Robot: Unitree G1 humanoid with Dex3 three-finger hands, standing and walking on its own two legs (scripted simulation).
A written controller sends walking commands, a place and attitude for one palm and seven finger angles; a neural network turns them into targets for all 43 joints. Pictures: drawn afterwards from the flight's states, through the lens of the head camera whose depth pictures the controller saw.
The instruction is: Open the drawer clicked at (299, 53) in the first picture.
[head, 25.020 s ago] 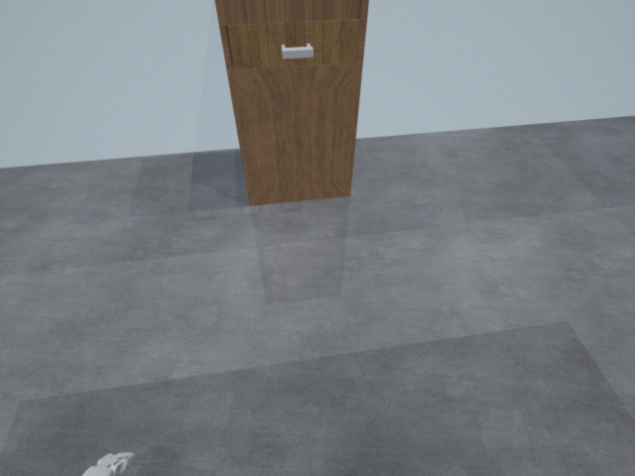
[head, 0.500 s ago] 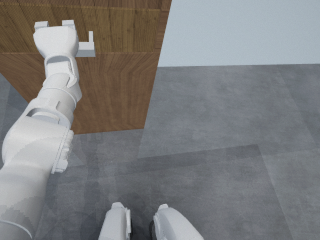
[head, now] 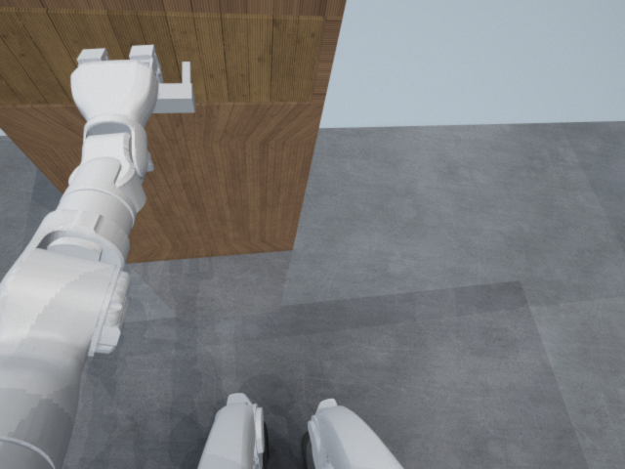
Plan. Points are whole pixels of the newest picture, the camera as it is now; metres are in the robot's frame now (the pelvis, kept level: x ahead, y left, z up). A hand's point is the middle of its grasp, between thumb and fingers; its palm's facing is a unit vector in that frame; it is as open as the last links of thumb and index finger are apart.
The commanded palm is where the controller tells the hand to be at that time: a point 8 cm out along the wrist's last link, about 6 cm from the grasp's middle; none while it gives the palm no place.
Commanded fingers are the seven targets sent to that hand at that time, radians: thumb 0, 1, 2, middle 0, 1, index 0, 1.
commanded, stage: close the thumb around the handle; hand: left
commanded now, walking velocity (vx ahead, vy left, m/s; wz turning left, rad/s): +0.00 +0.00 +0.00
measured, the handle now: (151, 84) +0.60 +0.15 +0.05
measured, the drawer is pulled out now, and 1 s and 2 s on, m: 0.00 0.02 0.12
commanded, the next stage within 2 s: pull the drawer open in 0.44 s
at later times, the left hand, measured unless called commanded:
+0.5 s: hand (133, 124) +0.56 +0.18 +0.02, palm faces -0.06 -0.03 -1.00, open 5.7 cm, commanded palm +0.56 +0.14 +0.07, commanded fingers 0.00 0.90 0.90 -0.40 -1.35 -0.40 -1.35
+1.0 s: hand (132, 136) +0.54 +0.18 +0.02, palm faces -0.07 -0.06 -1.00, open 5.6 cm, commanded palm +0.51 +0.16 +0.07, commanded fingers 0.00 0.90 0.90 -0.40 -1.35 -0.40 -1.35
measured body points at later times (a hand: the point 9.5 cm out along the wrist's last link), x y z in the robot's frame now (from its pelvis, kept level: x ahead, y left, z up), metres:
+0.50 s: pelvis +0.01 +0.00 +0.01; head +0.16 +0.03 +0.43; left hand +0.55 +0.18 +0.08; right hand -0.02 -0.26 -0.10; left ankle +0.04 +0.06 -0.64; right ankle -0.01 -0.11 -0.63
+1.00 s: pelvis +0.04 +0.01 +0.03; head +0.16 +0.02 +0.46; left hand +0.53 +0.18 +0.08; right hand +0.02 -0.25 -0.09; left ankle +0.04 +0.06 -0.63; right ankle -0.01 -0.11 -0.63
